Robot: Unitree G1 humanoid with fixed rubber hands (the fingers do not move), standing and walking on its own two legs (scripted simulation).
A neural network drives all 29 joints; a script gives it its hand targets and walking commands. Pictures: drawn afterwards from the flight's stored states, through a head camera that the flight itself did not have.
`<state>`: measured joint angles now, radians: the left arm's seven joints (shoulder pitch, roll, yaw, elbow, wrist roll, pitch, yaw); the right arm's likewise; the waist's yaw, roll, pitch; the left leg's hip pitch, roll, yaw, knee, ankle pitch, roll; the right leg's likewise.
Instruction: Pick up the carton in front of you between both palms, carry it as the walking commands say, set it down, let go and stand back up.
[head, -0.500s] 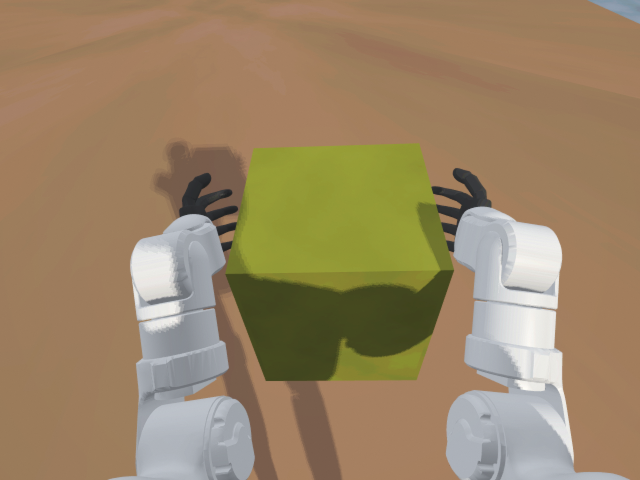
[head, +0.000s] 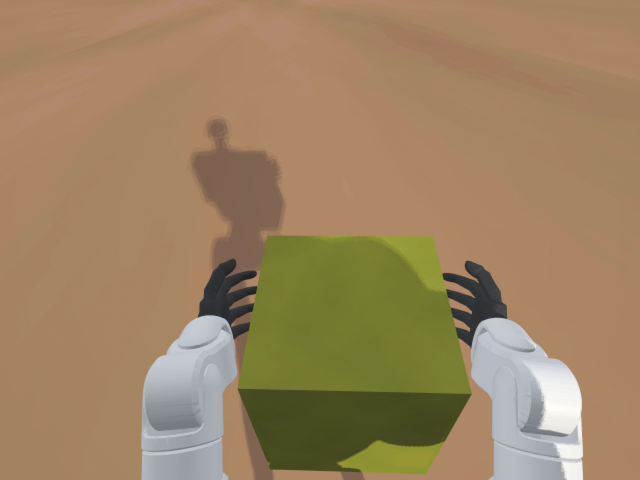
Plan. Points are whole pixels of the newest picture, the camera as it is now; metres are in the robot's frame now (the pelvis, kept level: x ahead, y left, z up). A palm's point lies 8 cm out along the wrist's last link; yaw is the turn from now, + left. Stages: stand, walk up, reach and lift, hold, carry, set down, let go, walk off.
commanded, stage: carry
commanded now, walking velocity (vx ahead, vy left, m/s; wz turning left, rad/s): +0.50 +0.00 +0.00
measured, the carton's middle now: (348, 357) +0.27 -0.01 -0.01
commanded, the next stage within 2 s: none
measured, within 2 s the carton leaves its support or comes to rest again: neither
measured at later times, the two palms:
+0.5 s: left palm (229, 176) +0.55 +0.17 +0.08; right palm (416, 182) +0.52 -0.12 +0.08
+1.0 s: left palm (271, 86) +0.83 +0.13 +0.08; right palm (413, 80) +0.84 -0.17 +0.08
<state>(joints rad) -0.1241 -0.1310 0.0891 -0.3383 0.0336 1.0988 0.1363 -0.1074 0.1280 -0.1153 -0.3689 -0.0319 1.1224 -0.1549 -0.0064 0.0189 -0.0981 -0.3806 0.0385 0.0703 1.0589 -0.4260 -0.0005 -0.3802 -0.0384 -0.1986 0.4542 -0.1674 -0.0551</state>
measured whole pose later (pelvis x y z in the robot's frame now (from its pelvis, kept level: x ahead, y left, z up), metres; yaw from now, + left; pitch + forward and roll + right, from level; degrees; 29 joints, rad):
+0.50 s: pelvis +0.31 +0.05 +0.00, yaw -4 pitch +4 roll +0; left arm 0.05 -0.13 0.05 -0.45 0.04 1.18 0.14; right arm 0.07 0.13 -0.04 -0.43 -0.03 1.17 -0.16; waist -0.03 -0.02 -0.16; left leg -0.36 0.04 0.23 0.44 -0.16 0.07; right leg -0.43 -0.08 -0.07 1.12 -0.34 -0.01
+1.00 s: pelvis +0.62 -0.03 +0.00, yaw +0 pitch +4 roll +1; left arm 0.10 -0.14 0.04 -0.50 0.01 1.14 0.15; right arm 0.07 0.13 -0.04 -0.51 -0.03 1.17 -0.15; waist 0.03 0.03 -0.12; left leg -0.44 0.08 0.07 1.13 -0.35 0.01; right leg -0.34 -0.06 -0.23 0.44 -0.18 -0.06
